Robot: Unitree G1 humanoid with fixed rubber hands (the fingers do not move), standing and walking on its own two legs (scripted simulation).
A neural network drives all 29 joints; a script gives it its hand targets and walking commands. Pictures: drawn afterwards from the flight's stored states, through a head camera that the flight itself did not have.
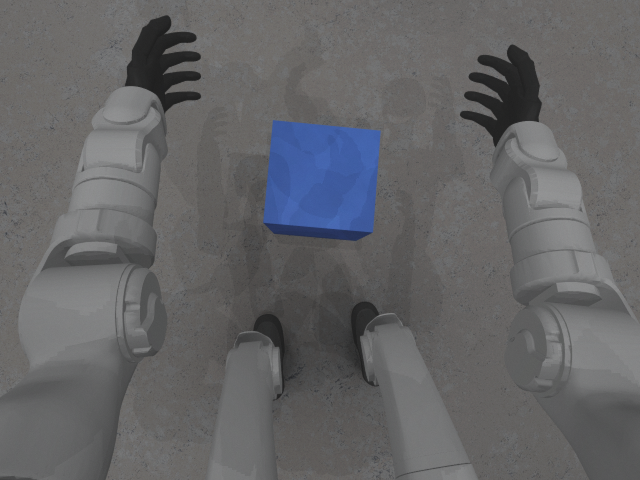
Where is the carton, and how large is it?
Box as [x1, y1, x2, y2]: [263, 120, 380, 240]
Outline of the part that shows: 273,120 263,222 274,233 356,240 372,232 380,131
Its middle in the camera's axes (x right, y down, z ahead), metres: +0.00 -0.12 +0.86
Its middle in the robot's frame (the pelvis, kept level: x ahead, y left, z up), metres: +0.51 -0.05 -0.52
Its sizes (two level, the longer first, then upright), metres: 0.210 0.200 0.250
